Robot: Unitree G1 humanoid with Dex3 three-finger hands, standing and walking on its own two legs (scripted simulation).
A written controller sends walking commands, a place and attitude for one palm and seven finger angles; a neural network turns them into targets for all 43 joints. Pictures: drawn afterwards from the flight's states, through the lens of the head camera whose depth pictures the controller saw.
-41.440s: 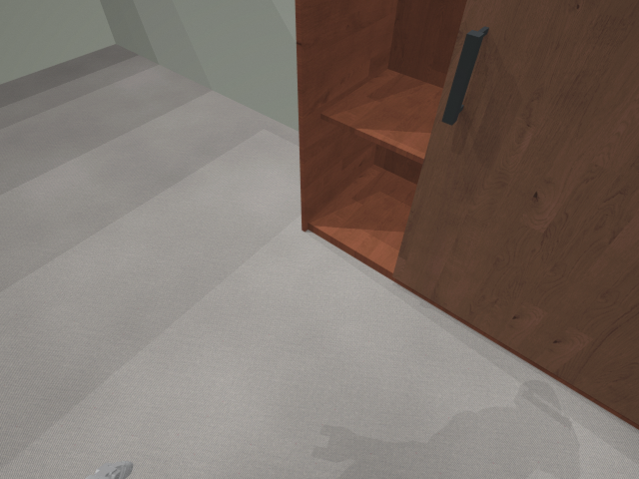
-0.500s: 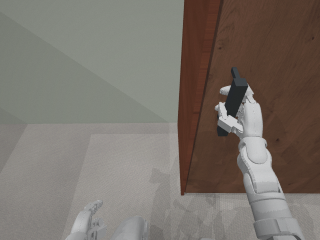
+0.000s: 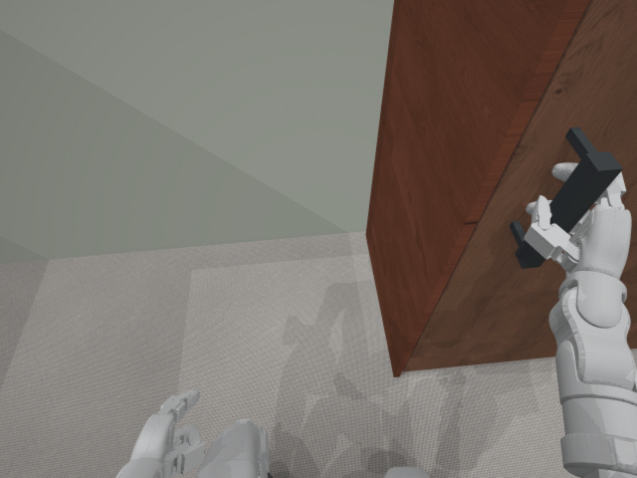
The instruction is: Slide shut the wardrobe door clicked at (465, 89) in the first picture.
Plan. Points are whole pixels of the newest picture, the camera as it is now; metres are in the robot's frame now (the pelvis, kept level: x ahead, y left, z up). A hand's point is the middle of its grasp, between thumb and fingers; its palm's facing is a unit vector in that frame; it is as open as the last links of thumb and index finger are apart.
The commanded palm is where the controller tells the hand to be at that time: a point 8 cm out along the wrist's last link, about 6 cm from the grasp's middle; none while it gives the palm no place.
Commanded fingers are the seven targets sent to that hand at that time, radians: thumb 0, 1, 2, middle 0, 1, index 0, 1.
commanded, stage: stop walking and hold the door there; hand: right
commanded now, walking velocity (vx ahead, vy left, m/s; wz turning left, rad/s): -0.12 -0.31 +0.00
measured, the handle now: (550, 204) +0.39 -0.31 +0.09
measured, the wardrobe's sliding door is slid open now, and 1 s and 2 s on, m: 0.00 0.00 0.00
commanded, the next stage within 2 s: none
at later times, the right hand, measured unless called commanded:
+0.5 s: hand (546, 230) +0.35 -0.29 +0.10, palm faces +0.52 +0.79 -0.33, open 6.3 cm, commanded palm +0.31 -0.32 +0.09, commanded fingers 0.00 -0.90 -0.90 0.45 1.40 0.45 1.40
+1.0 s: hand (546, 230) +0.35 -0.29 +0.10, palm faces +0.51 +0.80 -0.32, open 6.0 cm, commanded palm +0.31 -0.32 +0.09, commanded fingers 0.00 -0.90 -0.90 0.45 1.40 0.45 1.40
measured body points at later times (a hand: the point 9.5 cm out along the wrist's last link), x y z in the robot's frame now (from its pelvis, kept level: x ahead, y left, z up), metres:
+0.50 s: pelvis +0.03 +0.04 +0.00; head +0.04 +0.05 +0.45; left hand +0.16 +0.32 -0.10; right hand +0.32 -0.33 +0.12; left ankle +0.09 +0.20 -0.73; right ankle +0.04 -0.08 -0.73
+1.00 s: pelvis +0.02 +0.04 +0.00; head +0.01 +0.06 +0.45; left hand +0.11 +0.32 -0.11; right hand +0.32 -0.33 +0.12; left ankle +0.09 +0.19 -0.73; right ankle +0.04 -0.08 -0.73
